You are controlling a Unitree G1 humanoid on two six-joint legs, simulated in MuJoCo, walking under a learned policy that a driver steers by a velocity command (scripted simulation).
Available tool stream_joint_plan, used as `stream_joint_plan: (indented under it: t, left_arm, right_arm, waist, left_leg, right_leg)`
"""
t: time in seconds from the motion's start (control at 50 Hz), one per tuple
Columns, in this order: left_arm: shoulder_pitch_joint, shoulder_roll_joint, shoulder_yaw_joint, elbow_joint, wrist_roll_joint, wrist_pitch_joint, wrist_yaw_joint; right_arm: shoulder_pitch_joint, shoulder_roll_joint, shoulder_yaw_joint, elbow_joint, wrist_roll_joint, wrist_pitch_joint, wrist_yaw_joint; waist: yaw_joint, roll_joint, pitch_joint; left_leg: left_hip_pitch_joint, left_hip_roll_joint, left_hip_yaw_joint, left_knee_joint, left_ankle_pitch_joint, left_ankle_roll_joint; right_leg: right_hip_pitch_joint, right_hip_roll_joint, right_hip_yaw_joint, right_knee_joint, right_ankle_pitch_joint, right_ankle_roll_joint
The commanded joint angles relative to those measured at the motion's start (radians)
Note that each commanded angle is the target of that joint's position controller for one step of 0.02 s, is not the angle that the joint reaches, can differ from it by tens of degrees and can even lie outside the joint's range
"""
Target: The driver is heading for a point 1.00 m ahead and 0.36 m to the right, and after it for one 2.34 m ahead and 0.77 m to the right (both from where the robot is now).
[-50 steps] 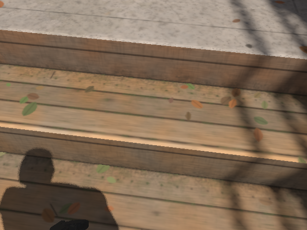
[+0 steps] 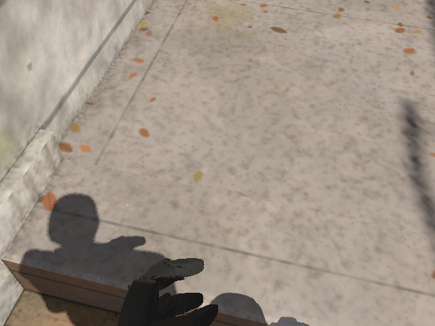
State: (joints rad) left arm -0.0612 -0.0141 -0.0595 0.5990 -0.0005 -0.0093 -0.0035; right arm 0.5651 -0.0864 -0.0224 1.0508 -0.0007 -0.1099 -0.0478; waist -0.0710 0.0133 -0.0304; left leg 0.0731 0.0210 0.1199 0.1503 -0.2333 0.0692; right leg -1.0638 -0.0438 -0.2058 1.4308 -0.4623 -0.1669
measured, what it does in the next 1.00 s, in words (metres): climbs, turning right: right foot 0.17 m higher, then left foot 0.17 m higher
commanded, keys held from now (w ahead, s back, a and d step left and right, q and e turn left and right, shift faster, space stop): w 0.38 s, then w+e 0.62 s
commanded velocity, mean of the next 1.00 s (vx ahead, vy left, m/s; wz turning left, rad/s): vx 0.50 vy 0.00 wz -0.24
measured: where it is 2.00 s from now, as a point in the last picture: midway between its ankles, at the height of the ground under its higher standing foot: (273, 105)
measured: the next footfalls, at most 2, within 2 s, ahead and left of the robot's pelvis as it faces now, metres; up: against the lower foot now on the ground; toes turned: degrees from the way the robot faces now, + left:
right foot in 0.02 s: +0.19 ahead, -0.08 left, +0.17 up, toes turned -6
left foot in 0.58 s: +0.60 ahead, +0.12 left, +0.34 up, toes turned +3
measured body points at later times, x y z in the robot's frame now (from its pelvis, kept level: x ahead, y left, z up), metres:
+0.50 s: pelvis +0.30 +0.01 +0.16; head +0.34 -0.02 +0.60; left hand +0.18 +0.20 +0.03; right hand +0.56 -0.13 +0.08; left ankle +0.45 +0.11 -0.31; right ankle +0.15 -0.07 -0.58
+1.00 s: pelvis +0.62 +0.01 +0.34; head +0.64 +0.02 +0.78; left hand +0.90 +0.15 +0.25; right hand +0.56 -0.25 +0.21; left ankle +0.56 +0.12 -0.41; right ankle +0.77 -0.15 -0.32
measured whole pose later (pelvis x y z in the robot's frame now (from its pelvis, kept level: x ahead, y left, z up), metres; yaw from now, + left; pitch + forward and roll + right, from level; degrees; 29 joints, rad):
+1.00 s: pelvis +0.62 +0.01 +0.34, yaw -16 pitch +1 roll +0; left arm 0.04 0.18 0.07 0.66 0.03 -0.02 -0.07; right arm 0.39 -0.22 -0.06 0.92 0.00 -0.15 -0.04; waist -0.03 -0.03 0.00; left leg 0.00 0.06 0.31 0.29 -0.30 0.00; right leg -0.79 -0.02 -0.05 0.89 0.02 -0.10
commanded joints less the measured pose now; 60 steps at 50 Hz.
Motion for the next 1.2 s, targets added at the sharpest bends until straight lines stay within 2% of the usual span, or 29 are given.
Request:
stream_joint_plan:
  t: [0.02,0.04,0.06,0.08,0.14,0.18,0.28,0.36,0.46,0.48,0.52,0.58,0.6,0.62,0.64,0.66,0.68,0.72,0.74,0.78,0.8,0.86,0.98,1.04,1.1,1.14,1.16,1.18,1.2]
  left_arm:
    - [0.294,0.153,0.073,0.047,-0.004,-0.003,0.018]
    - [0.422,0.244,0.111,0.092,0.014,-0.011,0.032]
    - [0.523,0.356,0.153,0.130,0.026,0.002,0.032]
    - [0.371,0.357,0.162,0.125,0.021,0.007,0.036]
    - [0.337,0.146,0.114,0.259,0.042,-0.046,0.025]
    - [0.377,0.088,0.095,0.333,0.056,-0.083,0.011]
    - [0.450,0.173,0.105,0.353,0.017,-0.122,-0.003]
    - [0.617,0.234,0.113,0.376,0.023,-0.139,0.007]
    - [0.770,0.204,0.109,0.423,0.024,-0.124,0.041]
    - [0.768,0.234,0.117,0.416,0.040,-0.123,0.059]
    - [0.710,0.217,0.113,0.402,-0.005,-0.112,0.071]
    - [0.601,0.453,0.156,0.344,-0.024,-0.154,0.017]
    - [0.539,0.411,0.156,0.310,-0.054,-0.174,-0.023]
    - [0.533,0.358,0.160,0.248,-0.072,-0.182,-0.056]
    - [0.467,0.333,0.178,0.224,-0.012,-0.186,-0.070]
    - [0.490,0.227,0.163,0.185,0.004,-0.169,-0.066]
    - [0.438,0.181,0.150,0.157,0.026,-0.143,-0.045]
    - [0.372,0.113,0.115,0.088,0.050,-0.103,-0.025]
    - [0.378,0.089,0.103,0.085,0.042,-0.079,-0.011]
    - [0.403,0.062,0.091,0.076,0.019,-0.036,0.001]
    - [0.411,0.109,0.100,0.067,0.013,-0.018,0.003]
    - [0.238,0.260,0.151,0.018,0.062,0.002,-0.007]
    - [0.067,0.214,0.144,0.024,0.023,-0.016,-0.078]
    - [0.060,0.248,0.154,0.012,0.037,-0.008,-0.062]
    - [0.152,0.289,0.169,0.033,0.013,0.004,-0.050]
    - [0.370,0.324,0.187,0.117,0.006,-0.021,-0.032]
    - [0.492,0.374,0.205,0.156,0.033,-0.034,-0.021]
    - [0.438,0.495,0.224,0.132,0.045,-0.032,-0.010]
    - [0.439,0.521,0.227,0.106,0.013,-0.029,-0.014]
  right_arm:
    - [-0.025,-0.245,-0.044,-0.110,0.017,-0.031,0.019]
    - [-0.059,-0.235,-0.052,-0.162,0.036,-0.046,0.041]
    - [-0.156,-0.211,-0.064,-0.228,0.020,-0.047,0.080]
    - [-0.155,-0.141,-0.071,-0.262,-0.027,-0.054,0.101]
    - [-0.261,-0.007,-0.022,-0.396,-0.044,-0.019,0.065]
    - [-0.246,0.049,0.007,-0.405,-0.027,0.026,0.051]
    - [-0.353,0.005,0.012,-0.429,-0.033,0.070,0.048]
    - [-0.488,0.009,0.002,-0.452,-0.035,0.076,0.036]
    - [-0.890,0.049,0.054,-0.652,-0.026,0.063,0.043]
    - [-0.888,0.035,0.055,-0.675,-0.023,0.061,0.051]
    - [-0.831,0.053,0.072,-0.668,0.013,0.078,0.071]
    - [-0.296,-0.103,-0.018,-0.515,0.032,0.094,0.043]
    - [-0.172,-0.192,-0.053,-0.486,-0.003,0.081,0.029]
    - [-0.083,-0.301,-0.089,-0.460,-0.045,0.082,0.021]
    - [-0.153,-0.322,-0.102,-0.433,-0.033,0.105,0.024]
    - [-0.320,-0.284,-0.094,-0.400,-0.018,0.092,0.039]
    - [-0.351,-0.212,-0.080,-0.349,-0.012,0.070,0.035]
    - [-0.372,-0.020,-0.017,-0.258,-0.032,0.015,0.030]
    - [-0.376,0.006,-0.007,-0.222,-0.037,-0.008,0.024]
    - [-0.342,-0.016,-0.008,-0.165,-0.015,-0.036,0.036]
    - [-0.377,-0.080,-0.018,-0.188,-0.011,-0.044,0.043]
    - [-0.370,-0.242,-0.053,-0.184,0.007,-0.072,0.030]
    - [-0.182,-0.264,-0.065,-0.177,-0.009,-0.046,-0.005]
    - [-0.181,-0.278,-0.062,-0.214,0.008,-0.013,-0.013]
    - [-0.169,-0.344,-0.078,-0.221,0.002,0.021,-0.008]
    - [-0.206,-0.344,-0.086,-0.232,0.002,0.053,0.008]
    - [-0.207,-0.312,-0.082,-0.253,-0.010,0.055,0.006]
    - [-0.207,-0.179,-0.050,-0.339,-0.002,0.041,0.021]
    - [-0.284,-0.226,-0.053,-0.409,-0.004,0.021,0.035]
  waist:
    - [0.204,0.208,-0.193]
    - [0.252,0.163,-0.251]
    - [0.289,-0.132,-0.277]
    - [0.196,-0.214,-0.249]
    - [0.051,0.093,0.037]
    - [0.009,0.016,0.052]
    - [0.012,0.045,0.097]
    - [0.081,-0.090,0.059]
    - [0.178,-0.113,0.185]
    - [0.178,-0.118,0.168]
    - [0.143,-0.102,0.106]
    - [-0.118,-0.179,-0.277]
    - [-0.171,-0.125,-0.358]
    - [-0.171,0.108,-0.493]
    - [-0.131,0.179,-0.480]
    - [0.001,0.078,-0.334]
    - [0.038,0.001,-0.156]
    - [0.104,-0.034,0.004]
    - [0.124,-0.027,0.034]
    - [0.190,0.009,0.076]
    - [0.200,0.026,0.108]
    - [0.161,-0.017,0.063]
    - [0.068,0.061,0.056]
    - [0.069,0.134,0.053]
    - [0.095,0.164,0.064]
    - [0.189,0.158,-0.015]
    - [0.238,0.084,-0.089]
    - [0.130,-0.196,-0.112]
    - [0.136,-0.155,-0.213]
  left_leg:
    - [-0.071,0.234,-0.034,0.440,1.706,0.124]
    - [-0.394,0.140,-0.037,0.765,1.486,0.068]
    - [-0.651,-0.097,-0.084,1.231,0.452,0.025]
    - [-0.804,-0.120,-0.286,1.632,0.146,0.022]
    - [-0.982,-0.044,-0.266,1.789,0.220,0.062]
    - [-1.074,-0.066,-0.290,1.903,0.118,0.079]
    - [-1.191,-0.030,-0.205,1.666,0.183,0.042]
    - [-1.409,0.006,-0.081,1.862,0.070,0.037]
    - [-1.675,0.093,-0.034,1.729,-0.257,0.051]
    - [-1.652,0.093,-0.027,1.670,-0.253,0.045]
    - [-1.063,0.083,0.051,1.209,-0.188,0.074]
    - [-0.357,-0.104,0.062,0.985,-0.213,0.113]
    - [-0.198,0.039,-0.206,0.855,-0.286,0.151]
    - [0.001,0.304,-0.801,0.517,-0.545,0.282]
    - [-0.085,0.343,-1.130,0.191,-0.592,0.291]
    - [-0.216,0.369,-1.047,0.168,-0.723,0.244]
    - [-0.371,0.348,-0.863,0.230,-0.680,0.206]
    - [-0.586,0.332,-0.572,0.319,-0.380,0.143]
    - [-0.631,0.341,-0.476,0.330,-0.185,0.103]
    - [-0.655,0.277,-0.266,0.326,-0.001,0.024]
    - [-0.670,0.254,-0.150,0.232,-0.013,0.000]
    - [-0.545,0.215,-0.004,0.053,0.118,0.027]
    - [-0.036,0.222,0.136,0.017,0.357,0.018]
    - [0.044,0.256,0.175,0.110,0.661,0.008]
    - [0.099,0.286,0.201,0.261,0.925,0.032]
    - [-0.001,0.238,0.218,0.570,0.906,0.026]
    - [-0.243,0.229,0.188,0.848,0.652,0.008]
    - [-0.695,0.040,0.141,1.189,-0.181,-0.062]
    - [-0.788,-0.047,-0.128,1.310,-0.278,-0.074]
  right_leg:
    - [0.648,0.152,-0.030,-0.340,-0.064,-0.039]
    - [0.883,-0.010,0.363,-0.447,-0.225,-0.115]
    - [0.955,-0.208,0.952,-0.916,-0.424,-0.230]
    - [0.903,-0.241,1.201,-1.157,-0.398,-0.212]
    - [0.597,-0.218,0.733,-0.995,-0.141,-0.072]
    - [0.595,-0.179,0.565,-1.023,0.034,-0.032]
    - [0.640,-0.122,0.327,-1.108,0.176,0.024]
    - [0.922,-0.159,0.359,-1.135,0.360,-0.041]
    - [1.123,-0.169,0.426,-1.259,0.384,-0.034]
    - [1.155,-0.177,0.430,-1.293,0.441,-0.049]
    - [0.933,-0.152,0.308,-1.465,0.774,-0.066]
    - [0.997,-0.207,0.254,-0.946,1.843,-0.034]
    - [0.856,-0.138,0.245,-0.632,1.668,0.013]
    - [0.604,0.068,0.312,-0.191,0.938,0.061]
    - [0.500,0.165,0.365,0.226,0.350,0.072]
    - [0.364,0.096,0.419,0.389,0.378,0.077]
    - [0.316,0.061,0.330,0.398,0.413,0.062]
    - [0.232,0.040,0.337,0.487,0.358,0.018]
    - [0.211,0.048,0.368,0.542,0.373,0.010]
    - [0.157,0.058,0.435,0.443,0.396,0.032]
    - [0.179,0.058,0.393,0.248,0.385,0.057]
    - [0.271,0.043,0.258,-0.081,0.505,0.093]
    - [0.321,0.021,0.132,-0.628,0.472,0.052]
    - [0.452,0.078,0.081,-0.763,0.354,0.035]
    - [0.538,0.124,0.029,-0.814,0.193,-0.008]
    - [0.815,0.191,0.021,-0.922,0.179,-0.046]
    - [1.069,0.110,0.214,-0.901,0.119,-0.075]
    - [1.289,-0.145,0.715,-0.975,0.108,-0.190]
    - [1.286,-0.236,1.066,-1.167,0.187,-0.257]
Keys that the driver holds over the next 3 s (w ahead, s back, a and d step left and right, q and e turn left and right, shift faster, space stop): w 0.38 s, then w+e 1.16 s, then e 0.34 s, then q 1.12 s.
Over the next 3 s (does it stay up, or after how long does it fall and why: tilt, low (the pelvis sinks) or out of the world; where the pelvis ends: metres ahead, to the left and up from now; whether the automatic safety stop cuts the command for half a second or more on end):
stays up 1.06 -0.26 0.32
